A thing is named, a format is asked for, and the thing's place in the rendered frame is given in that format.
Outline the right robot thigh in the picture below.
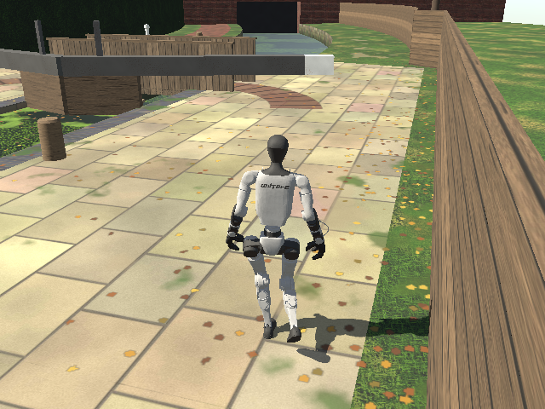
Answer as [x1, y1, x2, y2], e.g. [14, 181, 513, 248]
[279, 238, 300, 291]

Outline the robot right hand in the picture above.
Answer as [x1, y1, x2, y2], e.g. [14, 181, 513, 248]
[306, 241, 325, 260]

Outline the robot right forearm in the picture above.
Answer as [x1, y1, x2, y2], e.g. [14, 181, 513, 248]
[307, 208, 324, 245]

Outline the robot thigh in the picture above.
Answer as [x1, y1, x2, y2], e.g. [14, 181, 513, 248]
[279, 238, 300, 291]
[243, 235, 270, 289]

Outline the robot left forearm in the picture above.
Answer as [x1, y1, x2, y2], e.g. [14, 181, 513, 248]
[227, 204, 243, 237]

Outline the robot left upper arm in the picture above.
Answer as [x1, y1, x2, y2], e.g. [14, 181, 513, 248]
[234, 170, 259, 217]

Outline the left robot thigh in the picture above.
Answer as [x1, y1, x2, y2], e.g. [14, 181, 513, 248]
[243, 235, 270, 289]

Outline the robot right upper arm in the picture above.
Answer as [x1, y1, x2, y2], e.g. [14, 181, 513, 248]
[294, 173, 315, 222]

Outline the robot left hand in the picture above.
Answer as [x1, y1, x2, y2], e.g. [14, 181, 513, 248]
[226, 233, 244, 251]

